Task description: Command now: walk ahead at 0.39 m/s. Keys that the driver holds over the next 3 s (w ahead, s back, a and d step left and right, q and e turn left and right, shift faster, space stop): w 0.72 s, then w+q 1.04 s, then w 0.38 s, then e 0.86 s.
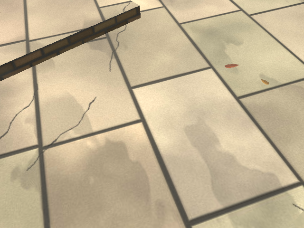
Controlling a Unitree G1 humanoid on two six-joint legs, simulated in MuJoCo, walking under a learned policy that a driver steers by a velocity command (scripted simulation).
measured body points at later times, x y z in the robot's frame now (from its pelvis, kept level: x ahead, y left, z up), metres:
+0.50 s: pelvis +0.31 +0.03 -0.10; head +0.35 +0.04 +0.34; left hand +0.16 +0.27 -0.23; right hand +0.55 -0.17 -0.19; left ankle +0.46 +0.14 -0.83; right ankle -0.01 -0.08 -0.71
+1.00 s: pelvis +0.62 +0.00 -0.13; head +0.65 -0.02 +0.32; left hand +0.82 +0.25 -0.21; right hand +0.61 -0.28 -0.28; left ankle +0.46 +0.13 -0.81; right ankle +0.72 -0.10 -0.85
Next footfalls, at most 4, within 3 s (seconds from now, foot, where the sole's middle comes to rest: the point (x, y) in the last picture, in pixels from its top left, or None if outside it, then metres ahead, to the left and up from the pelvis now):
0.50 left None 0.49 0.14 -0.89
0.94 right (187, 191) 0.76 -0.10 -0.89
1.50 left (129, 157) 0.98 0.21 -0.89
2.00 right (133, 111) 1.34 0.20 -0.89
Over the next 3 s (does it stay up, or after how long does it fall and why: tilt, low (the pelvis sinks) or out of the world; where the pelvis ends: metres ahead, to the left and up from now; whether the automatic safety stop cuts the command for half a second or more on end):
stays up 1.33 0.31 -0.11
